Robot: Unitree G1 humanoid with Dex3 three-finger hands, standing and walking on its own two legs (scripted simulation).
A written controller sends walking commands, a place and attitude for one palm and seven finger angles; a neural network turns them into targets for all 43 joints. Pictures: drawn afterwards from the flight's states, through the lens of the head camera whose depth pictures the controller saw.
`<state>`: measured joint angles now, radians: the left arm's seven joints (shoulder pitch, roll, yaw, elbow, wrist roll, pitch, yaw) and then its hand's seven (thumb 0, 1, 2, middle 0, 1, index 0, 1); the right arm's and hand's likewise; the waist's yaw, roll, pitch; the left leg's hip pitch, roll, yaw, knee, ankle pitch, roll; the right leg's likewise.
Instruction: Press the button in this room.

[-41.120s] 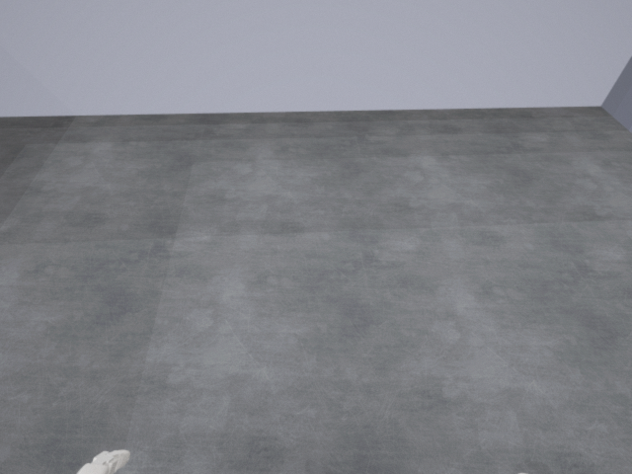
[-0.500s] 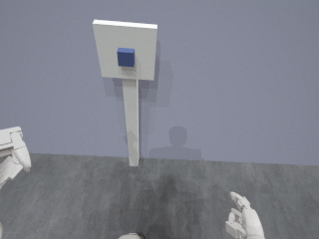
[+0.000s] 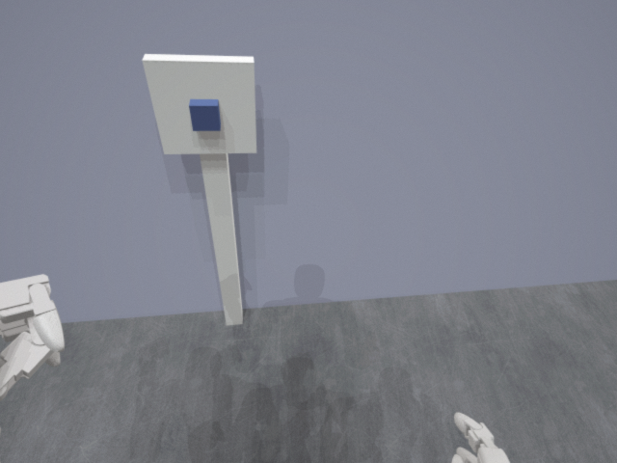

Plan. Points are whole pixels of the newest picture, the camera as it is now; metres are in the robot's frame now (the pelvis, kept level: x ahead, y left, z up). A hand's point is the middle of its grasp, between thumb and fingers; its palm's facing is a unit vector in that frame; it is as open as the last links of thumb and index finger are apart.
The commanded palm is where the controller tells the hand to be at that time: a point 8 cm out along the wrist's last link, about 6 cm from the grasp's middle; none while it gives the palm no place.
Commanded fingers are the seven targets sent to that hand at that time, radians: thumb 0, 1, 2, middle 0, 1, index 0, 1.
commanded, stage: stop stepping back and stand still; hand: left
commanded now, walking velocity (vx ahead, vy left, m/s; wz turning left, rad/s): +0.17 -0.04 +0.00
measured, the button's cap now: (205, 114) +0.73 +0.22 +0.10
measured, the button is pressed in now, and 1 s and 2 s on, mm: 0 0 0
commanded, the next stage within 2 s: let the arm hang, fingers relaxed in 0.26 s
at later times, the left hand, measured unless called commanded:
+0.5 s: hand (101, 434) +0.18 +0.25 -0.03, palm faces +0.17 -0.92 -0.36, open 3.0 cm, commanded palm none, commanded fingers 0.00 0.90 0.90 -1.01 -1.18 -1.01 -1.18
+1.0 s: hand out of the picture -0.04 +0.22 -0.17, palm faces +0.09 -0.97 -0.24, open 6.1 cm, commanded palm none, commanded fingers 0.00 0.90 0.90 -0.20 -0.30 -0.20 -0.30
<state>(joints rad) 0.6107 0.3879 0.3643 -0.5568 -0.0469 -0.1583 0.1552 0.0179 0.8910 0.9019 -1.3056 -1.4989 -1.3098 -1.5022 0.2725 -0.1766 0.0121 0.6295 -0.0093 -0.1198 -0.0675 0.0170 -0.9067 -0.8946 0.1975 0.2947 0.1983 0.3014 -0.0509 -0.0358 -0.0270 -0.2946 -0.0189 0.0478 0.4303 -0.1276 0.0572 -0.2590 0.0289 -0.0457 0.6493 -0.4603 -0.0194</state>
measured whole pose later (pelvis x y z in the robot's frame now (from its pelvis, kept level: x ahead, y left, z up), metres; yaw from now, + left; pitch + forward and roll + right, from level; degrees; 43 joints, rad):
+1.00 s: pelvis -0.02 +0.03 +0.00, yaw +4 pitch -2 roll +0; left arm 0.31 0.19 0.00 1.08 0.01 0.03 0.02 0.01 0.91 0.90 -0.42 -0.57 -0.43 -0.56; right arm 0.31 -0.17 -0.01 1.06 -0.02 0.02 -0.02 0.01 -0.92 -0.89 0.20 0.29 0.20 0.30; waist 0.00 0.03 0.05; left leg -0.22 0.00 0.01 0.44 -0.19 0.01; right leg -0.20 0.00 -0.02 0.44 -0.21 0.00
